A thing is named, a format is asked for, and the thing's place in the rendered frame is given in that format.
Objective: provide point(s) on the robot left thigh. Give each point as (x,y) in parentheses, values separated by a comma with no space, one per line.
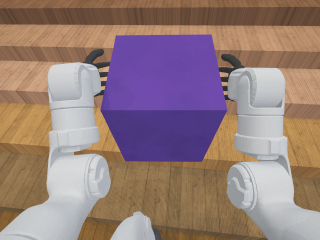
(137,227)

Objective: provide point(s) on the right robot upper arm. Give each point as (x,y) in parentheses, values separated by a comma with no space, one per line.
(264,190)

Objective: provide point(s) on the robot right forearm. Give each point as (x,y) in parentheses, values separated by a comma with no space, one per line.
(260,97)

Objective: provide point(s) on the left robot upper arm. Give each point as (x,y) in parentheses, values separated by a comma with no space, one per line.
(75,183)

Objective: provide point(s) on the left robot foot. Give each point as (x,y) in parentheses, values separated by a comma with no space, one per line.
(156,234)

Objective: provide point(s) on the robot right hand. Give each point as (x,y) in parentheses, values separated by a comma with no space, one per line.
(234,62)

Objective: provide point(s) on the robot left forearm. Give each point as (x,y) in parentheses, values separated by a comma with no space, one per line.
(71,91)

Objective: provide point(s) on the carton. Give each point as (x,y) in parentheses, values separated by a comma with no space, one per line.
(163,99)

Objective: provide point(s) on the robot left hand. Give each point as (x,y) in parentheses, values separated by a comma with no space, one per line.
(89,60)

